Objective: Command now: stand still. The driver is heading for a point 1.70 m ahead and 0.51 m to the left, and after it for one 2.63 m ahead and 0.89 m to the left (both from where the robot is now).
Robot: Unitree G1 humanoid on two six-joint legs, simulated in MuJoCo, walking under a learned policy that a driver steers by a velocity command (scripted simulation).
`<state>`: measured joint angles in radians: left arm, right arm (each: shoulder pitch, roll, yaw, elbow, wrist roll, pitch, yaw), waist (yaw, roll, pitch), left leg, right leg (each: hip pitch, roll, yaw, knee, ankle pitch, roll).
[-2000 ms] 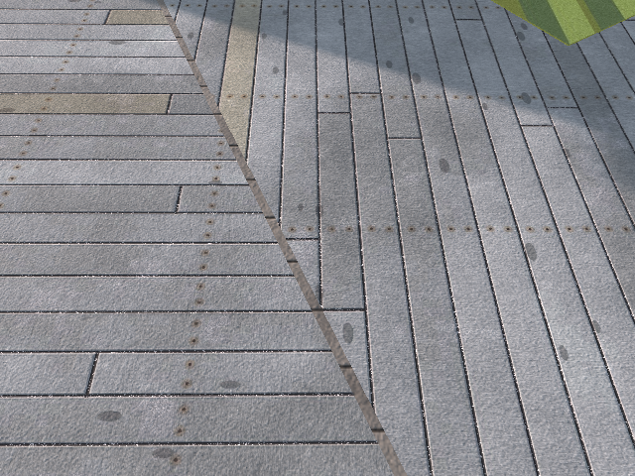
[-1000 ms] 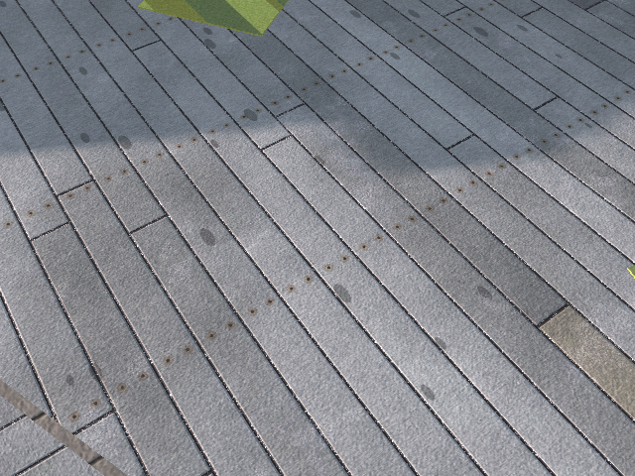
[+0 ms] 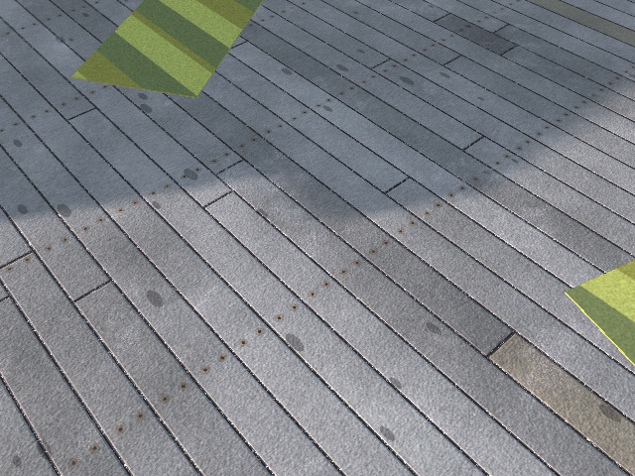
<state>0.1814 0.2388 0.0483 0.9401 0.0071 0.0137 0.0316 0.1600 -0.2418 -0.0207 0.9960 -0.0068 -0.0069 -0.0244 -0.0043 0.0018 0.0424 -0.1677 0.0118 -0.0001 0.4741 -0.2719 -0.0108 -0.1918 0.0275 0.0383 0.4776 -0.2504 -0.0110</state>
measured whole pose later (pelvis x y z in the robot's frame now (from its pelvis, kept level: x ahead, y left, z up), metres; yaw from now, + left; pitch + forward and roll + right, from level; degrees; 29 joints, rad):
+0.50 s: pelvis +0.05 -0.01 -0.01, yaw +1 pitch +0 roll +0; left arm 0.26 0.22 0.05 1.06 -0.03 -0.09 0.00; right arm 0.33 -0.26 -0.04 1.06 0.03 -0.05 -0.02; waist 0.00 0.04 -0.01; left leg -0.18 0.02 -0.03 0.59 -0.40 0.01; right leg -0.20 0.03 -0.02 0.56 -0.36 -0.06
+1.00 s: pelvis +0.30 +0.04 -0.01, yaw +0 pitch +1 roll +0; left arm 0.37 0.24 0.03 1.04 -0.03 -0.10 0.00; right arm 0.08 -0.26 -0.05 0.88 0.01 -0.09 0.04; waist 0.02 -0.02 0.05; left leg -0.41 -0.04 0.07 0.54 -0.14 0.07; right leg -0.25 -0.02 0.06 1.19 -0.41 -0.04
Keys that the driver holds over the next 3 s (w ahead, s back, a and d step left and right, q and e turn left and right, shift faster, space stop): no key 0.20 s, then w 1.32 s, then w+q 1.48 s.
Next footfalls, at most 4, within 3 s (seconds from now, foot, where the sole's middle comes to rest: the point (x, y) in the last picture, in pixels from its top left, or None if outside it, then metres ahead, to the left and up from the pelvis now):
0.90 left None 0.43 0.12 -0.78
1.44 right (381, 384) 0.73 -0.12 -0.78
2.00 left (274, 287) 1.01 0.14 -0.78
2.48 right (304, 196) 1.35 0.07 -0.78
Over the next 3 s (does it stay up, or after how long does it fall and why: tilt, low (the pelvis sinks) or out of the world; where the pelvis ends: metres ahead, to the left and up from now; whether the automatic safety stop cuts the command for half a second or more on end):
stays up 1.35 0.26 -0.02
